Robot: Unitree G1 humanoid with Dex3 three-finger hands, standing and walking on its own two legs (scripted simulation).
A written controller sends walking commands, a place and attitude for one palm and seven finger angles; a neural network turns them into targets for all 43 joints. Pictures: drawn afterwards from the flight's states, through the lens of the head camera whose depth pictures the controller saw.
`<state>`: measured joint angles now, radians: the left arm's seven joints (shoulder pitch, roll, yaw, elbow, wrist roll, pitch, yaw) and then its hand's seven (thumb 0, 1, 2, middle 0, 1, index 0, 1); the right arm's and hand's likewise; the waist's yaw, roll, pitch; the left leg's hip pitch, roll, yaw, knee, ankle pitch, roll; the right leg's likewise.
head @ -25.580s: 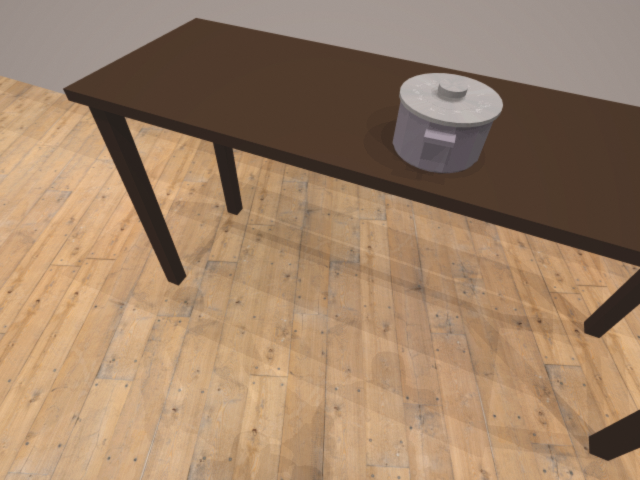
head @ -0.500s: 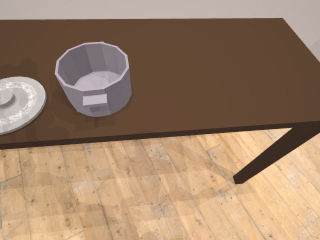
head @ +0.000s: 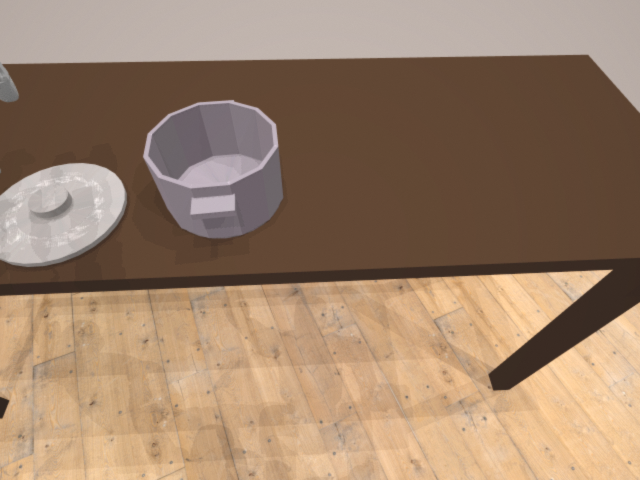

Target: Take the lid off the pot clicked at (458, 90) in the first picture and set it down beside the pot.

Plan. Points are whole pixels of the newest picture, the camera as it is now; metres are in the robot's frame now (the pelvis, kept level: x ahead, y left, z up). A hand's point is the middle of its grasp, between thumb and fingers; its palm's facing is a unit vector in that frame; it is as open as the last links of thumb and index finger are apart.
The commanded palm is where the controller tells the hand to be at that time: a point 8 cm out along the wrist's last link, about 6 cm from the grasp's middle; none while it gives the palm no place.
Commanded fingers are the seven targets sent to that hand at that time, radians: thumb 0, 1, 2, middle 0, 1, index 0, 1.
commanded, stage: draw the hand back to the body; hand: left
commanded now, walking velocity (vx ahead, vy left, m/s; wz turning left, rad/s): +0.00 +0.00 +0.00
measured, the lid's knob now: (50, 201) +0.48 +0.36 +0.06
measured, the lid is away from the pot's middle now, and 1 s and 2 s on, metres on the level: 0.24 0.24 0.24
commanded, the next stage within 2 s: step back with the hand held close in 1.78 s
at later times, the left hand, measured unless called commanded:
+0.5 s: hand out of the picture +0.39 +0.28 +0.26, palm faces +0.53 -0.82 -0.22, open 10.1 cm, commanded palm +0.33 +0.31 +0.27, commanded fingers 0.00 0.44 0.79 -0.28 -0.57 -0.28 -0.57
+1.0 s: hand out of the picture +0.28 +0.24 +0.26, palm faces +0.53 -0.82 -0.21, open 7.8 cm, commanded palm +0.23 +0.27 +0.26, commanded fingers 0.00 0.90 0.90 -0.20 -0.30 -0.20 -0.30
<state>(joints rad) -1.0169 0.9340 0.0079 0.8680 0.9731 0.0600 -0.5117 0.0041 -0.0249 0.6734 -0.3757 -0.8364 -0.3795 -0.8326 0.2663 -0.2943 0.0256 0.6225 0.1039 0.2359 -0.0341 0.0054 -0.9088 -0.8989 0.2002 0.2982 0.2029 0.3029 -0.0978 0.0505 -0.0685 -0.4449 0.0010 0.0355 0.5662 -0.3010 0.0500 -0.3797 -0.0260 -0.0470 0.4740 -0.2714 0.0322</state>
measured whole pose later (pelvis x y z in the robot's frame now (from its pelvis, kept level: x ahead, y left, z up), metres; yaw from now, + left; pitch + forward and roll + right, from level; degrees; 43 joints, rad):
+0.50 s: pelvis +0.00 -0.03 +0.01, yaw -1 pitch +0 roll -1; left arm -0.51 0.58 0.43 0.40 -0.04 -0.05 0.08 0.01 0.21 0.73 -0.33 -0.69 -0.33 -0.69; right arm 0.25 -0.29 0.04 0.66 0.05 0.02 -0.05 0.01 -0.91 -0.90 0.20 0.30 0.20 0.30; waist -0.01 0.03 0.01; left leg -0.15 0.03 0.05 0.40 -0.25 0.00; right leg -0.11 0.01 -0.03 0.34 -0.23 -0.01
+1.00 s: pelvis -0.01 -0.05 +0.01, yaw +0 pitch -5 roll +0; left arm -0.17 0.43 0.41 0.00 -0.09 -0.07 0.10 0.01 0.77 0.87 -0.23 -0.37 -0.23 -0.36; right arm 0.14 -0.25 0.04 0.69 0.03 -0.05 -0.07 0.01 -0.91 -0.90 0.20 0.30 0.20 0.30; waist 0.05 0.05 0.03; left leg -0.06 0.05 0.03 0.35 -0.21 -0.02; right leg -0.03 0.03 -0.05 0.32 -0.21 -0.03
